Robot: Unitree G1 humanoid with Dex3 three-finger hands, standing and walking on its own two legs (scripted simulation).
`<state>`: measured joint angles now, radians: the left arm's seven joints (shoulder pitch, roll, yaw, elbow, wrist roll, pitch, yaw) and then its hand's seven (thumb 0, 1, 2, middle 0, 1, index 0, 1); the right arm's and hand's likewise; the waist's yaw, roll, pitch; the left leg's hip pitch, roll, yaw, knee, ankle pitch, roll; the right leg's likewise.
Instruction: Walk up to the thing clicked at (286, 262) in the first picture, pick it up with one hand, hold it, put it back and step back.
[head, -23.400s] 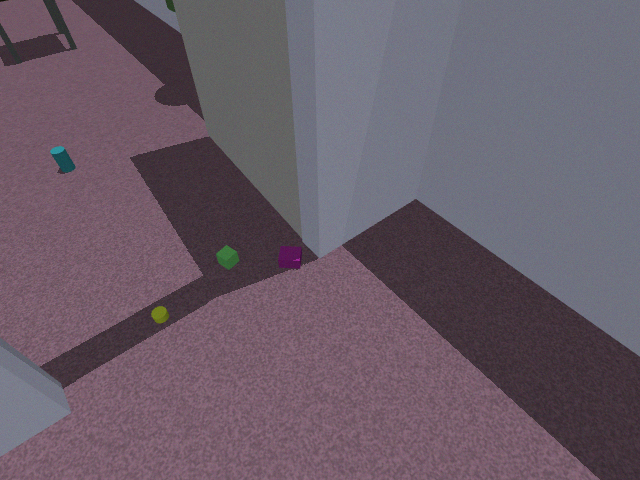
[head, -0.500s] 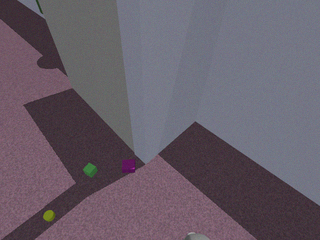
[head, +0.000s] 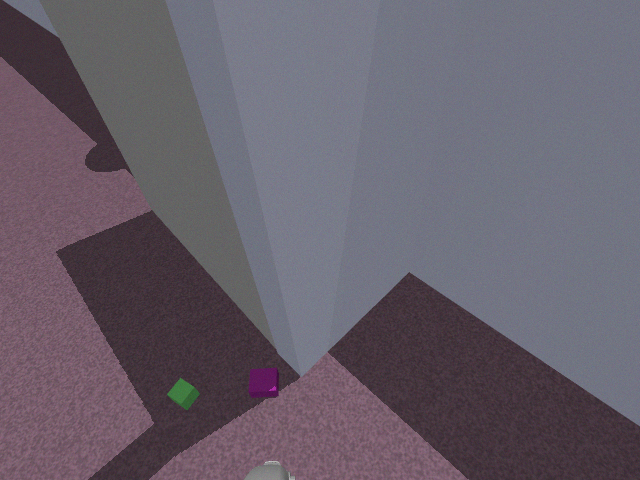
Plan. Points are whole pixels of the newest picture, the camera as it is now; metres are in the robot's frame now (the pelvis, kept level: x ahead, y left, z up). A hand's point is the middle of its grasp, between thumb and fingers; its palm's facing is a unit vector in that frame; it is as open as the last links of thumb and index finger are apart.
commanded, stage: walk up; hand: left
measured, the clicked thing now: (264, 382) +0.54 +0.24 -0.75
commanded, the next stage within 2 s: stand in 1.70 s
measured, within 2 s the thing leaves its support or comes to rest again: neither
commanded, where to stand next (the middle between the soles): +0.15 +0.00 m, yaw +0 degrees
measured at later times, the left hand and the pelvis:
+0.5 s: hand out of the picture +0.15 +0.28 -0.16, palm faces -0.03 -0.91 -0.41, open 7.4 cm; pelvis +0.09 +0.01 -0.02, yaw +0 degrees
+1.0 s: hand (161, 448) +0.21 +0.27 -0.15, palm faces -0.03 -0.94 -0.35, open 7.4 cm; pelvis +0.11 +0.01 +0.00, yaw +0 degrees
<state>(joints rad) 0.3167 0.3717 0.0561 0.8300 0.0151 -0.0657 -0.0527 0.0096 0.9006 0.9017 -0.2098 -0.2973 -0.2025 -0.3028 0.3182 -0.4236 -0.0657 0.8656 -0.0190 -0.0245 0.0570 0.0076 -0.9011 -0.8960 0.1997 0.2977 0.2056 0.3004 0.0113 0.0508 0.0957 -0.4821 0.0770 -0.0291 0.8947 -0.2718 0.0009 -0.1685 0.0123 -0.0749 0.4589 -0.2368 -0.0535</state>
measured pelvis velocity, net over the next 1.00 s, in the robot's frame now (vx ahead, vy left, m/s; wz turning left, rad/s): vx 0.11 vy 0.01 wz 0.00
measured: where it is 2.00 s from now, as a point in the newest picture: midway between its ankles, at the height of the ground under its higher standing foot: outside the picture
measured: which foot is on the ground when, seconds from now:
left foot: up 0.00-0.12, down 0.14-1.00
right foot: down 0.00-0.16, up 0.18-0.44, down 0.46-1.00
